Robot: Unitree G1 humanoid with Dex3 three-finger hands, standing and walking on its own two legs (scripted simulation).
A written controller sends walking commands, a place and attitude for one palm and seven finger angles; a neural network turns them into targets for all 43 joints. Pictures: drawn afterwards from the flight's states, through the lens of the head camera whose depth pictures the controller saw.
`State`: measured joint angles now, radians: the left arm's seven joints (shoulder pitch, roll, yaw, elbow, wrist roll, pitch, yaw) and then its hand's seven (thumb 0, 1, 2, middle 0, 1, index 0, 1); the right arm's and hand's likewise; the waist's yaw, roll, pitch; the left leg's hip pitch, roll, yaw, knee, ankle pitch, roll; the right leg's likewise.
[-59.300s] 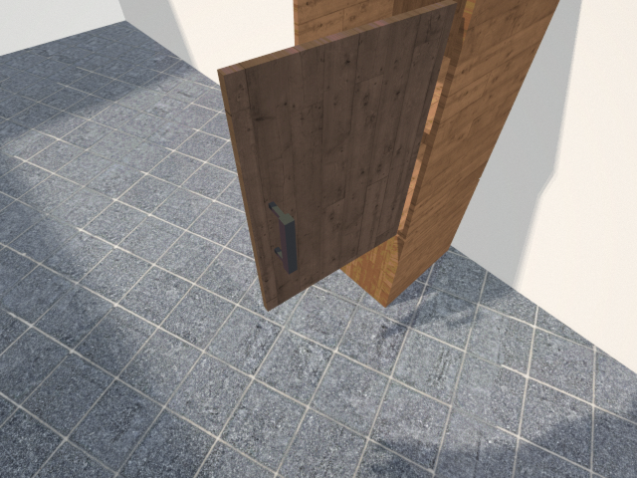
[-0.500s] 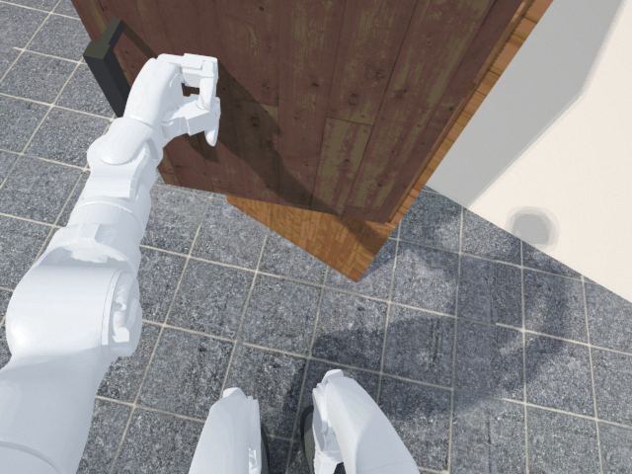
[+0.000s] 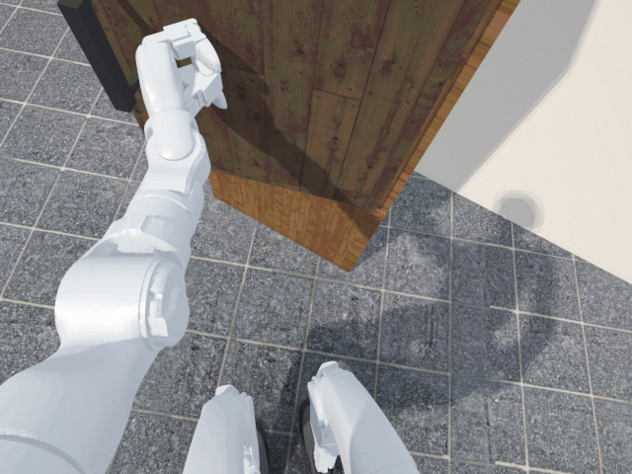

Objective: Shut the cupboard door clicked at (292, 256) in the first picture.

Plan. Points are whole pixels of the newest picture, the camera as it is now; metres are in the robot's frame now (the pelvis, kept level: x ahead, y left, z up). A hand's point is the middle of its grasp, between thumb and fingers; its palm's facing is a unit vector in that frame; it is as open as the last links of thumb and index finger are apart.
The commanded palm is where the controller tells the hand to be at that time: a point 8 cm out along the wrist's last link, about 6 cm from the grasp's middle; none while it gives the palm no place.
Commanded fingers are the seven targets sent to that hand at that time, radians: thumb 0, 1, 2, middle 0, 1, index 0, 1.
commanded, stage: pull the fist back off the door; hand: left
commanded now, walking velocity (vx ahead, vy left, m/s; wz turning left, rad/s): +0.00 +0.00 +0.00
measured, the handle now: (111, 47) +0.62 +0.15 +0.08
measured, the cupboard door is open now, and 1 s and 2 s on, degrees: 17 17 17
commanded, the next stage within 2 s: draw the hand back to the body in 0.62 s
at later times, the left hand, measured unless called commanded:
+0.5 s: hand (216, 139) +0.49 +0.04 +0.07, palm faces +0.05 -1.00 -0.02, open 3.1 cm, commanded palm +0.46 +0.09 +0.08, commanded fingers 0.00 0.90 0.90 -1.30 -1.50 -1.30 -1.50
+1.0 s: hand (169, 151) +0.44 +0.08 +0.13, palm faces +0.09 -0.99 -0.09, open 3.1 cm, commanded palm +0.40 +0.13 +0.14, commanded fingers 0.00 0.90 0.90 -1.30 -1.50 -1.30 -1.50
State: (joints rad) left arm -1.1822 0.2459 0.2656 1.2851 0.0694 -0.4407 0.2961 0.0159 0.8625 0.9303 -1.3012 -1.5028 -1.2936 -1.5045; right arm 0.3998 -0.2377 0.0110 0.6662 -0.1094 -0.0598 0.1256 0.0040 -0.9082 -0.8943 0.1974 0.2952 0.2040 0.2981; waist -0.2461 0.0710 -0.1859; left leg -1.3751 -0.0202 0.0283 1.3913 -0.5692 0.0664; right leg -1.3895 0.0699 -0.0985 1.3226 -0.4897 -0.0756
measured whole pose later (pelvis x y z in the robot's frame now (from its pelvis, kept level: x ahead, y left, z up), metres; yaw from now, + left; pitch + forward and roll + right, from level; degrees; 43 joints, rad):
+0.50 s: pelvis +0.03 -0.01 +0.04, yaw +1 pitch +26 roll +0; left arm -0.75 0.10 0.12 1.07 0.01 -0.57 0.23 0.02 0.90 0.90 -1.30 -1.50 -1.30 -1.50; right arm 0.36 -0.27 -0.05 0.64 -0.07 0.03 0.12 0.01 -0.91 -0.89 0.20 0.30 0.20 0.30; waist -0.15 0.02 -0.18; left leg -1.11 -0.03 0.03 1.21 -0.55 0.04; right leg -1.14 0.07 -0.07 1.19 -0.50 -0.09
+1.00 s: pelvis +0.03 -0.01 +0.07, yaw +0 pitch +18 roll +1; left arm -0.44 0.10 0.06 0.71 -0.05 -0.47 0.17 0.02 0.90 0.90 -1.30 -1.50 -1.30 -1.50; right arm 0.35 -0.22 -0.01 0.60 -0.01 0.08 0.07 0.01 -0.91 -0.89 0.20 0.30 0.20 0.30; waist -0.06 0.05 -0.16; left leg -0.87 -0.04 0.07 1.05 -0.50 0.05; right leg -0.92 0.07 -0.02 1.06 -0.46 -0.08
